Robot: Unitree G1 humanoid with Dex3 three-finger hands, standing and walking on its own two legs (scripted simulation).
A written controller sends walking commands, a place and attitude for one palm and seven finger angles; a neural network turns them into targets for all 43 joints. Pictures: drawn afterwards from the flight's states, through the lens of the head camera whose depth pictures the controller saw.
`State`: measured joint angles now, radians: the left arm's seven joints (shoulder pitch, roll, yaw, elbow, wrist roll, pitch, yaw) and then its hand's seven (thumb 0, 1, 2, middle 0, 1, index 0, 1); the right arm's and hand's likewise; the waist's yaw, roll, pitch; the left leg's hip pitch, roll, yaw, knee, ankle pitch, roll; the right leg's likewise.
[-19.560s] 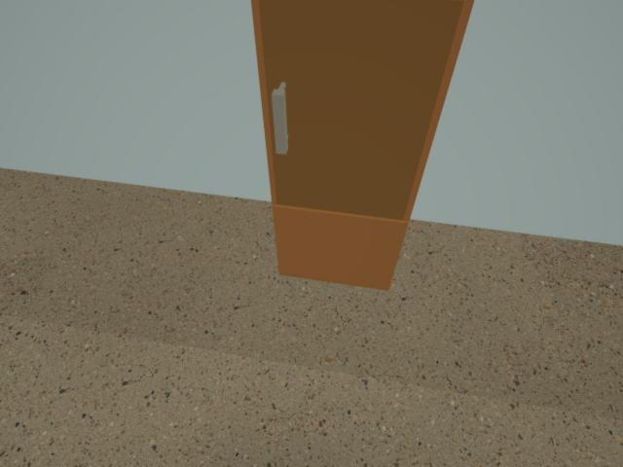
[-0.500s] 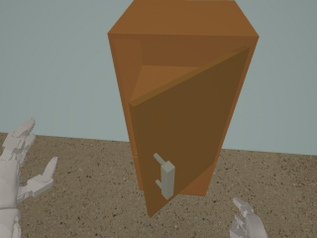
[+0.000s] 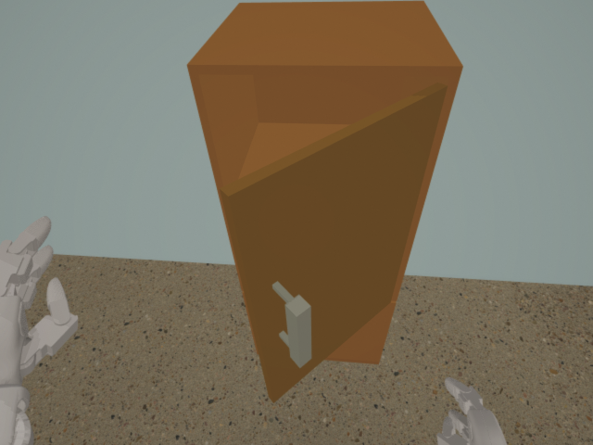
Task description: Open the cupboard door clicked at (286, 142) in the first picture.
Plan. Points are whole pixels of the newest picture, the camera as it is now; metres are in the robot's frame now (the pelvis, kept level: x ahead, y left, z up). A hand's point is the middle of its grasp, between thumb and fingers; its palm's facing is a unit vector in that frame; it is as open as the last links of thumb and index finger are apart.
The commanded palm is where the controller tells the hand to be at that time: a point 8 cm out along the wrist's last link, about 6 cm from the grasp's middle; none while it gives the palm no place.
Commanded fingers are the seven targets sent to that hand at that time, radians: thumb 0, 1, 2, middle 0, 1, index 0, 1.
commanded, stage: step back with the hand held close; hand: left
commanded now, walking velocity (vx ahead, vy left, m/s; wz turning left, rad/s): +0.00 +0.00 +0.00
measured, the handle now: (290, 324) +0.31 +0.06 -0.03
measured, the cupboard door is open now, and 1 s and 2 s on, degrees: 45 45 45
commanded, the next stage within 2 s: stop stepping back and stand still in 1.54 s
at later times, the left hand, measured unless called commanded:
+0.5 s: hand (54, 340) +0.16 +0.27 +0.15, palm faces +0.35 -0.78 -0.52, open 7.4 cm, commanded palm +0.10 +0.31 +0.17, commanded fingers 0.00 0.90 0.90 -0.20 -0.30 -0.20 -0.30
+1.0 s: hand out of the picture +0.07 +0.30 +0.15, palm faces +0.43 -0.76 -0.49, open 7.4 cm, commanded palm +0.01 +0.34 +0.17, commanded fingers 0.00 0.90 0.90 -0.20 -0.30 -0.20 -0.30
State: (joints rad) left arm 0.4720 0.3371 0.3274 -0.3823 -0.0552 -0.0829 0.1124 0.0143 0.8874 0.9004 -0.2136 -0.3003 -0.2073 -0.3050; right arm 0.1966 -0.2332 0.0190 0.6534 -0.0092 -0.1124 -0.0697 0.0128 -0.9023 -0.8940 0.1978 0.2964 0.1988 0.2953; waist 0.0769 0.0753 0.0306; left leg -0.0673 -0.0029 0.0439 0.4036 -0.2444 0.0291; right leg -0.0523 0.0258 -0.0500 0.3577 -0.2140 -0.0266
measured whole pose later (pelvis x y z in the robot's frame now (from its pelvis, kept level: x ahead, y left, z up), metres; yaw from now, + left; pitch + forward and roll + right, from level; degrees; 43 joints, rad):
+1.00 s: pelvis -0.12 +0.03 -0.02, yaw +1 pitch -1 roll -3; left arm 0.54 0.41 0.42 -0.53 0.00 -0.23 0.14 0.01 0.89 0.90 -0.22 -0.30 -0.21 -0.31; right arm 0.17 -0.20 0.00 0.58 -0.01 -0.10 -0.07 0.01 -0.90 -0.89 0.20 0.30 0.20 0.30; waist 0.01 0.02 0.06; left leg -0.44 -0.02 0.04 0.56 -0.13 0.08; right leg -0.33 0.06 0.05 0.54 -0.20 0.02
